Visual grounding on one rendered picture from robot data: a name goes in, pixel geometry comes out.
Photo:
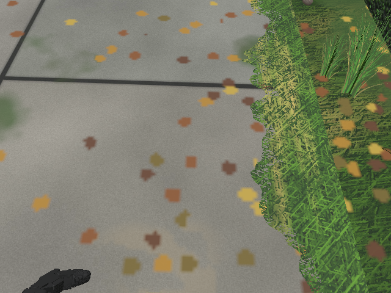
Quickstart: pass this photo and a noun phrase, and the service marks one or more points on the left robot hand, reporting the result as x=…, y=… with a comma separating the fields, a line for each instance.
x=56, y=281

